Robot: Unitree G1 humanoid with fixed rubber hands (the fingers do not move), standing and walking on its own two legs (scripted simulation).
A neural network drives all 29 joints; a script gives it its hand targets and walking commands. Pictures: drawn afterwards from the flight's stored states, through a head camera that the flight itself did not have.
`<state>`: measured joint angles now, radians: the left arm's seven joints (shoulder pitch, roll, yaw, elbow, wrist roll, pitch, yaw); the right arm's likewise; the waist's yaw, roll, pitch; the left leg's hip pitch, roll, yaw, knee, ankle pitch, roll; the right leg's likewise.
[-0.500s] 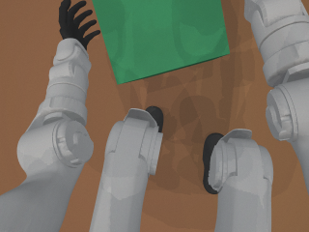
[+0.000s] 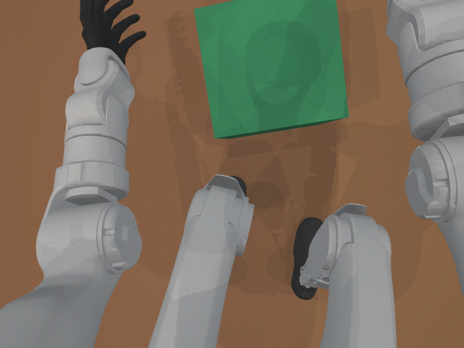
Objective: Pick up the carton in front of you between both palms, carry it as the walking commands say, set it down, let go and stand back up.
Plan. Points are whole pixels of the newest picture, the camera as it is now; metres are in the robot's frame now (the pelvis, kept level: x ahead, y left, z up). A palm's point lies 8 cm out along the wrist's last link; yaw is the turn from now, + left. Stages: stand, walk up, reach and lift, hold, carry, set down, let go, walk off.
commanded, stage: set down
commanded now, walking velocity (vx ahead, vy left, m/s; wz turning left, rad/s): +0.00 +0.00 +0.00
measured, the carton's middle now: (268, 79) +0.51 +0.07 -0.32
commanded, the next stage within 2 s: let go in 0.64 s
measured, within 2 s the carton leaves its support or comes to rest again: neither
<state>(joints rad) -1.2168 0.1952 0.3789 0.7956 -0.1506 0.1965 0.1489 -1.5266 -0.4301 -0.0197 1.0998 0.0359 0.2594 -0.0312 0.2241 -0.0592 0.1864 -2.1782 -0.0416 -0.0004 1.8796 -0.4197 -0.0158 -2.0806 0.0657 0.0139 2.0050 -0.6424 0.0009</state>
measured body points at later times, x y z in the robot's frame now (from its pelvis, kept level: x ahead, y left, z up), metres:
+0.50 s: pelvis +0.03 -0.01 +0.12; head +0.35 +0.00 +0.44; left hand +0.48 +0.29 +0.03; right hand +0.63 -0.08 +0.03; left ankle +0.15 +0.11 -0.41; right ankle +0.08 -0.11 -0.41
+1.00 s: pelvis +0.07 +0.02 +0.26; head +0.32 +0.01 +0.63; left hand +0.42 +0.27 +0.15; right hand +0.50 -0.13 +0.13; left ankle +0.14 +0.11 -0.41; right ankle +0.08 -0.11 -0.41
